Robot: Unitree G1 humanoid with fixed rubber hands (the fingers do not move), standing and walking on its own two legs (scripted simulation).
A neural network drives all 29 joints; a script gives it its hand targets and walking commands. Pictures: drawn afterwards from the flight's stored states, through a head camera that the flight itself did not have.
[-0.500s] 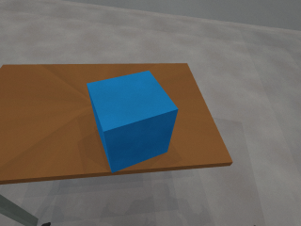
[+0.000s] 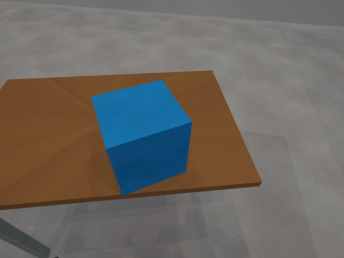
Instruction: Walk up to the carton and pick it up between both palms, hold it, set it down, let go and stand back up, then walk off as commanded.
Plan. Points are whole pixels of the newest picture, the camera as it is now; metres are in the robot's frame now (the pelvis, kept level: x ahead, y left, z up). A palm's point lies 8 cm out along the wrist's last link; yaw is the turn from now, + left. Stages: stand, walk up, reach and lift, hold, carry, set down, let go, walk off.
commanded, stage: walk up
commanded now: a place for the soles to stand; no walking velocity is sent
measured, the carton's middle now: (142, 137) +0.43 +0.09 +0.03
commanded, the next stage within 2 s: none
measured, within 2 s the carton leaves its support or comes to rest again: neither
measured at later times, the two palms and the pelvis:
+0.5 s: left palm out of the picture +0.06 +0.28 -0.11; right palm out of the picture +0.08 -0.34 -0.11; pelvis -0.01 -0.03 -0.01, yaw +1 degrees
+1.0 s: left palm out of the picture +0.09 +0.30 -0.12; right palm out of the picture +0.11 -0.32 -0.10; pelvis +0.02 -0.01 +0.00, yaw +2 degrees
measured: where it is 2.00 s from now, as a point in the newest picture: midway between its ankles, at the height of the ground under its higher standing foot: outside the picture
